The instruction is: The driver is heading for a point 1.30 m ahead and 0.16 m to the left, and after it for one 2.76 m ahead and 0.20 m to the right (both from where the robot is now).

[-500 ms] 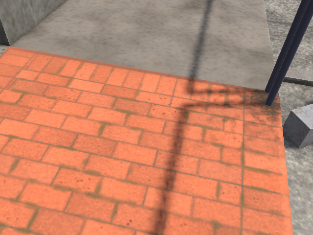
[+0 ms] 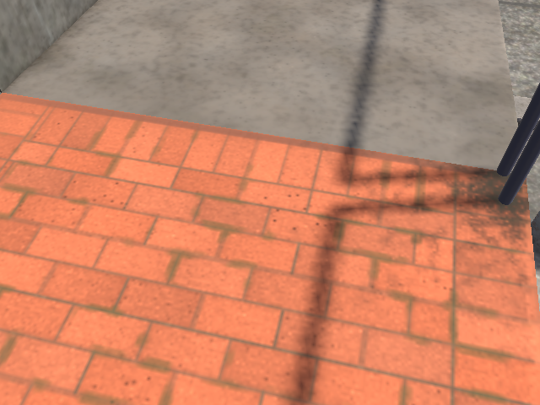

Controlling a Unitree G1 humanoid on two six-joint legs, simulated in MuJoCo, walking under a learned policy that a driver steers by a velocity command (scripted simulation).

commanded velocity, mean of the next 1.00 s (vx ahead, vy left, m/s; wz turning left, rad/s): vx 0.50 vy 0.00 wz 0.00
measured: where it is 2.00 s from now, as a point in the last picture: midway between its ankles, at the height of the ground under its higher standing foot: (265, 189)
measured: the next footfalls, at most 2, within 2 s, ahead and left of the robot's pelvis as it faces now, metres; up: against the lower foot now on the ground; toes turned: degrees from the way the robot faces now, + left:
left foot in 0.42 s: +0.42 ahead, +0.17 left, +0.00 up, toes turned +2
right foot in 0.96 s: +0.72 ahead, -0.06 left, +0.00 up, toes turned -3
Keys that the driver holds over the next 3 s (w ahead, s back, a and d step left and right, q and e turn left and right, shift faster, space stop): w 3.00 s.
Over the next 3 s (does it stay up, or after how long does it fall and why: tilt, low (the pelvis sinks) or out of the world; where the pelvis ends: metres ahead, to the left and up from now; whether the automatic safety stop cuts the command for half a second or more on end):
stays up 1.66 0.11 -0.01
